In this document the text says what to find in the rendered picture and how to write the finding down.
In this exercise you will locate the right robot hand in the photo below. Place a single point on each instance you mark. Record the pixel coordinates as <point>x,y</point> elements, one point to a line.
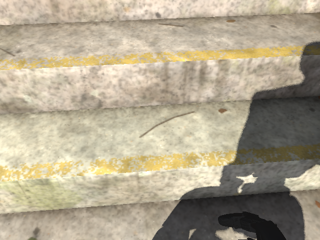
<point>265,230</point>

